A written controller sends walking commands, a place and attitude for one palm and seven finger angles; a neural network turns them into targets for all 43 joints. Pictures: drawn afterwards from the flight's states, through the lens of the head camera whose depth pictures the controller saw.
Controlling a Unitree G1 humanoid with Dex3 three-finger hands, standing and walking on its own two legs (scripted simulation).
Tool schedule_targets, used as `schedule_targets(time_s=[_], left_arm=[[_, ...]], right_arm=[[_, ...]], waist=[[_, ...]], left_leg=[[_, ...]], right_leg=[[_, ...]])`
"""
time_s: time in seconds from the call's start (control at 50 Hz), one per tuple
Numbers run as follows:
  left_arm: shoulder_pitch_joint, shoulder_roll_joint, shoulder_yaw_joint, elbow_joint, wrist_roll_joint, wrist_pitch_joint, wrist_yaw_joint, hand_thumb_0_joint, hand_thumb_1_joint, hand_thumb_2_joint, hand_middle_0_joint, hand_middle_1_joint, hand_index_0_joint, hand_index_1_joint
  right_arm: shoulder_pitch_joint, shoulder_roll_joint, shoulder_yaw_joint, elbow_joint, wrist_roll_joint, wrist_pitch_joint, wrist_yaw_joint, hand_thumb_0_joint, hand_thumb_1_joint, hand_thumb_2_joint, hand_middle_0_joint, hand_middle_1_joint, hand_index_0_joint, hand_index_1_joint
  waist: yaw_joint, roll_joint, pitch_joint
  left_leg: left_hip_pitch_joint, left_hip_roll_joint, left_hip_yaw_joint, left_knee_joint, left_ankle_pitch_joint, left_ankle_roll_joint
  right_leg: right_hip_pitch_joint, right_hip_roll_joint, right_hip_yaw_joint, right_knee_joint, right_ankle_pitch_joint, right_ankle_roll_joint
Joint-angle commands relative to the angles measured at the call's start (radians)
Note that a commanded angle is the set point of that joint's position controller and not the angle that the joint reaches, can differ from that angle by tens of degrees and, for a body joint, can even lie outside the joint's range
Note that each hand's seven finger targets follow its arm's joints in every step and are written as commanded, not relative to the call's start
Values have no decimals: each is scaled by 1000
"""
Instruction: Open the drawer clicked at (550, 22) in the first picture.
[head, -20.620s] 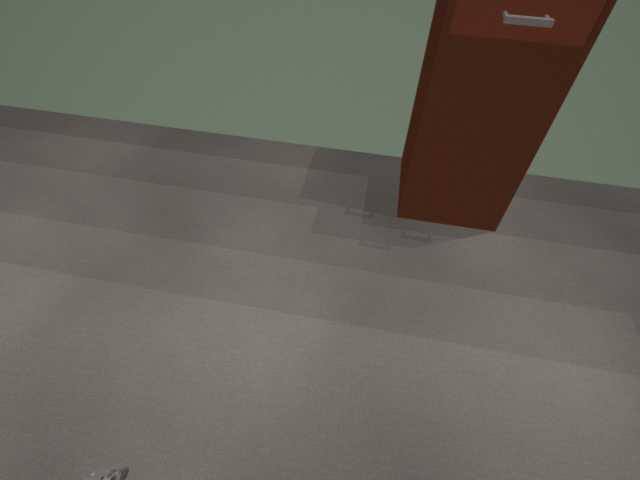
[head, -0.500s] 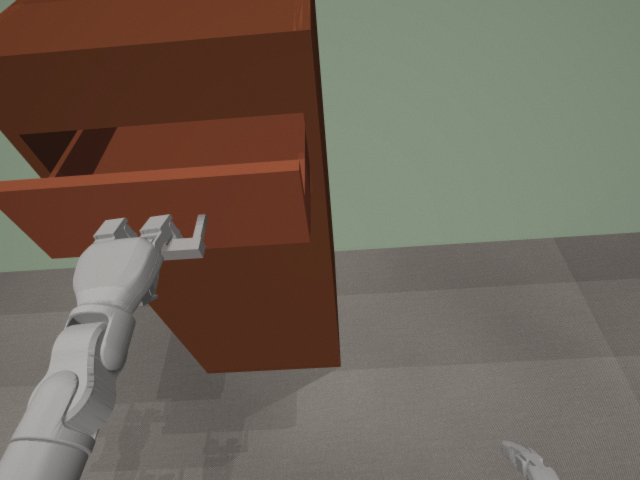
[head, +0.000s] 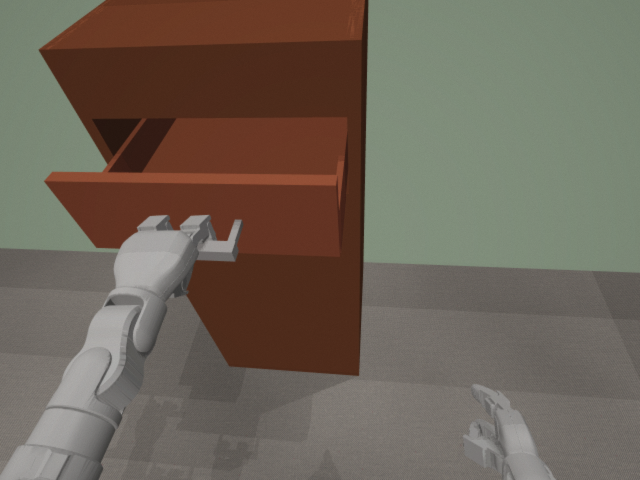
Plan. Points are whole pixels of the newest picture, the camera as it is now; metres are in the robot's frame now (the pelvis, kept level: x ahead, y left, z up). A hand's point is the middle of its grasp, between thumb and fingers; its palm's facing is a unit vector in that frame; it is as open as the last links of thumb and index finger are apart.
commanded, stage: pull the drawer open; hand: left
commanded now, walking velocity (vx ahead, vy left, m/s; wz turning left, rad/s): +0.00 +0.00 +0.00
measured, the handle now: (192, 238) +0.38 +0.23 +0.10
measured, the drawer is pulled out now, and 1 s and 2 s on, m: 0.14 0.23 0.30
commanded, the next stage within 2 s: open the thumb to release the handle in 1.82 s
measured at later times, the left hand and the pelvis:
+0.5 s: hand (174, 294) +0.31 +0.23 +0.08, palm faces +0.03 -0.09 -1.00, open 5.8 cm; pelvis -0.01 +0.01 +0.00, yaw -3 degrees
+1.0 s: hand (155, 343) +0.24 +0.23 +0.08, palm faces +0.06 -0.11 -0.99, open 5.6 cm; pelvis +0.02 +0.01 +0.00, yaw +0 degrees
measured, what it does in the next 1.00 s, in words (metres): stands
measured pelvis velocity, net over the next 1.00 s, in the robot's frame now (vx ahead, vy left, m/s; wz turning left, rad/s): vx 0.02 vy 0.01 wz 0.01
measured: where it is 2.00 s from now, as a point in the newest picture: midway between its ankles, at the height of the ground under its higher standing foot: outside the picture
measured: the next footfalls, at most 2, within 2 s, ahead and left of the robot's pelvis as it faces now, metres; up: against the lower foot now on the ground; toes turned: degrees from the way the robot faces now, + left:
none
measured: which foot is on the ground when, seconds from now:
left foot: down 0.00-1.00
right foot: down 0.00-1.00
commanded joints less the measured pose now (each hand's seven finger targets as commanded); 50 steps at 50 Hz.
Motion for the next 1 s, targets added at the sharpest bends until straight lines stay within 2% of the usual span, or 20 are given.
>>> schedule_targets(time_s=[0.0,0.1,0.16,0.24,0.26,0.32,0.34,0.36,0.42,0.46,0.54,0.68,0.72,0.76,0.8,0.88,0.9,0.92,0.96,0.98], left_arm=[[-289,221,156,-143,-3,-35,45,0,900,900,-400,-1350,-400,-1350],[-309,232,159,-137,-3,-48,60,0,900,900,-400,-1350,-400,-1350],[-303,269,192,-117,-6,-53,70,0,900,900,-400,-1350,-400,-1350],[-333,221,150,-139,-5,-61,88,0,900,900,-400,-1350,-400,-1350],[-285,229,165,-149,-10,-60,90,0,900,900,-400,-1350,-400,-1350],[-128,201,169,-245,-24,-62,94,0,900,900,-400,-1350,-400,-1350],[-62,201,183,-273,-35,-58,94,0,900,900,-400,-1350,-400,-1350],[-11,237,222,-285,-39,-57,94,0,900,900,-400,-1350,-400,-1350],[171,183,208,-424,-56,-46,97,0,900,900,-400,-1350,-400,-1350],[262,196,237,-476,-55,-28,107,0,900,900,-400,-1350,-400,-1350],[416,154,223,-620,-48,5,126,0,900,900,-400,-1350,-400,-1350],[582,130,221,-781,-30,46,162,0,900,900,-400,-1350,-400,-1350],[621,129,226,-801,-24,48,171,0,900,900,-400,-1350,-400,-1350],[337,156,208,-749,9,49,181,0,900,900,-400,-1350,-400,-1350],[396,120,186,-697,22,52,182,0,900,900,-400,-1350,-400,-1350],[336,135,165,-695,18,63,152,0,900,900,-400,-1350,-400,-1350],[325,157,179,-678,16,64,145,0,900,900,-400,-1350,-400,-1350],[312,138,157,-673,18,67,136,0,900,900,-400,-1350,-400,-1350],[302,185,198,-652,12,72,121,0,900,900,-400,-1350,-400,-1350],[270,156,164,-662,16,68,111,0,900,900,-400,-1350,-400,-1350]], right_arm=[[-51,-118,-47,-116,2,-41,-16,0,-900,-900,200,300,200,300],[-38,-126,-56,-117,6,-47,-16,0,-900,-900,200,300,200,300],[-23,-138,-62,-109,7,-48,-20,0,-900,-900,200,300,200,300],[-9,-137,-71,-107,14,-56,-15,0,-900,-900,200,300,200,300],[-9,-139,-74,-116,12,-59,-12,0,-900,-900,200,300,200,300],[-35,-133,-77,-141,10,-65,1,0,-900,-900,200,300,200,300],[-41,-132,-77,-150,9,-66,6,0,-900,-900,200,300,200,300],[-48,-142,-77,-151,7,-67,10,0,-900,-900,200,300,200,300],[-77,-134,-71,-183,7,-72,28,0,-900,-900,200,300,200,300],[-83,-139,-70,-188,4,-71,37,0,-900,-900,200,300,200,300],[-86,-128,-66,-200,-1,-75,55,0,-900,-900,200,300,200,300],[-86,-124,-51,-203,-5,-60,75,0,-900,-900,200,300,200,300],[-80,-121,-50,-204,-9,-56,76,0,-900,-900,200,300,200,300],[-94,-122,-43,-164,-21,-39,58,0,-900,-900,200,300,200,300],[-87,-104,-47,-165,-24,-38,51,0,-900,-900,200,300,200,300],[-102,-96,-34,-160,-26,-31,45,0,-900,-900,200,300,200,300],[-113,-98,-34,-151,-26,-22,41,0,-900,-900,200,300,200,300],[-120,-96,-27,-159,-30,-20,40,0,-900,-900,200,300,200,300],[-142,-98,-21,-156,-23,-19,34,0,-900,-900,200,300,200,300],[-133,-89,-15,-157,-32,-18,35,0,-900,-900,200,300,200,300]], waist=[[-17,-71,-225],[-17,-51,-238],[-16,-86,-250],[-25,-58,-254],[-12,-80,-265],[17,-39,-292],[24,-56,-291],[29,-63,-292],[42,-36,-253],[43,-50,-240],[45,-25,-244],[32,-8,-219],[32,-30,-227],[-21,-32,-168],[7,-20,-212],[8,-42,-239],[7,-59,-212],[12,-58,-207],[13,-58,-210],[14,-55,-221]], left_leg=[[37,-44,4,-25,325,26],[26,-44,4,-29,288,27],[13,-42,6,-32,275,28],[30,-41,0,-33,276,28],[26,-38,-1,-37,278,28],[42,-39,2,-41,315,28],[43,-35,2,-41,336,29],[37,-32,1,-42,345,24],[39,-24,1,-46,378,23],[40,-16,1,-42,405,20],[73,-6,0,-28,471,18],[103,10,-11,11,590,4],[110,12,-9,24,607,3],[104,4,-22,34,524,3],[128,1,-24,40,537,4],[135,-8,-25,41,530,5],[123,-11,-24,33,524,2],[115,-15,-23,29,506,7],[116,-16,-20,30,483,9],[115,-22,-17,27,486,13]], right_leg=[[150,30,48,-43,320,-12],[144,27,55,-47,273,-14],[158,26,62,-51,260,-11],[120,31,53,-44,244,-14],[143,30,55,-47,238,-15],[178,27,58,-32,280,-17],[189,27,55,-27,306,-16],[207,26,57,-26,312,-17],[189,26,46,-17,324,-15],[186,30,42,-17,320,-15],[169,31,36,-9,353,-11],[138,33,25,9,420,-5],[138,33,26,16,450,-2],[70,40,32,12,395,-9],[76,39,23,18,372,-11],[110,32,26,14,400,-8],[117,36,27,7,414,-9],[119,32,25,7,411,-7],[142,35,40,-2,435,-10],[151,25,36,-2,446,-7]])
